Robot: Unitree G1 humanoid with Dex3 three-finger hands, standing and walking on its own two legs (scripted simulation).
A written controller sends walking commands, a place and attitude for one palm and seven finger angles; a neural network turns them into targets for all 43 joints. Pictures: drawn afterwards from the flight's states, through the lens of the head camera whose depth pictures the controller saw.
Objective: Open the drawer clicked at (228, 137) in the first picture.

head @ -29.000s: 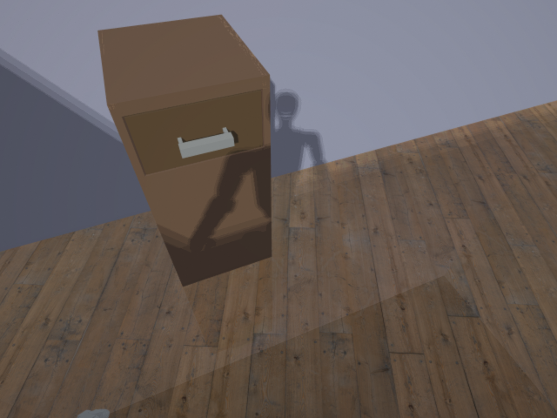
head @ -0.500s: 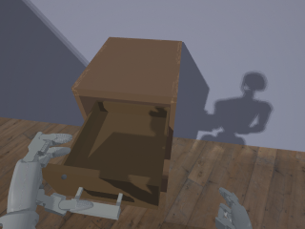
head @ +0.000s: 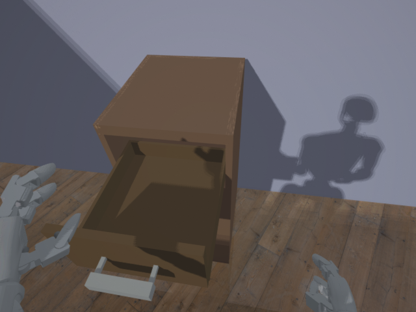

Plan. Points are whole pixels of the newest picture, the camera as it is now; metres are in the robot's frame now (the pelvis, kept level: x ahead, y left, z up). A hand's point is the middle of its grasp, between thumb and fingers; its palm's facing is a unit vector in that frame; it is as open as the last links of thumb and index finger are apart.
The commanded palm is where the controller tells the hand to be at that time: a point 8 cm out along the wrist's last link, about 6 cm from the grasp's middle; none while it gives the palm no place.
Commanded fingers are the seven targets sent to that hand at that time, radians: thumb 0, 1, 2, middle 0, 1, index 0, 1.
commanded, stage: draw the hand back to the body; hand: left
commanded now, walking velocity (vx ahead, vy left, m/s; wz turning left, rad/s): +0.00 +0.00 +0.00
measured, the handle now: (124, 275) +0.21 +0.21 -0.07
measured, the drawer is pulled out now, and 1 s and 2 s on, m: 0.30 0.30 0.30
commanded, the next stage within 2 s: step back with the hand held close in 0.28 s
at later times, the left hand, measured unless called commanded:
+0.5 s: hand (62, 231) +0.18 +0.22 +0.16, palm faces +0.37 -0.80 -0.48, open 7.5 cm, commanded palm +0.12 +0.26 +0.17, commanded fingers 0.00 0.90 0.90 -0.20 -0.30 -0.20 -0.30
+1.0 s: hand (25, 270) +0.13 +0.26 +0.15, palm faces +0.30 -0.81 -0.51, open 7.4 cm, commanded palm +0.07 +0.30 +0.17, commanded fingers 0.00 0.90 0.90 -0.20 -0.30 -0.20 -0.30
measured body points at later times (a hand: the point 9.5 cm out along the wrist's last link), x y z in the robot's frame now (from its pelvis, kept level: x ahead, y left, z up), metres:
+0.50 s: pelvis -0.01 -0.02 +0.00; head +0.00 -0.05 +0.45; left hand +0.15 +0.26 +0.19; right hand +0.18 -0.24 -0.09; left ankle -0.01 +0.10 -0.74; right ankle -0.04 -0.09 -0.74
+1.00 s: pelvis -0.06 +0.02 -0.01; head -0.03 +0.03 +0.44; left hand +0.11 +0.30 +0.18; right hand +0.13 -0.21 -0.08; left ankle -0.02 +0.10 -0.74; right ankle -0.04 -0.09 -0.74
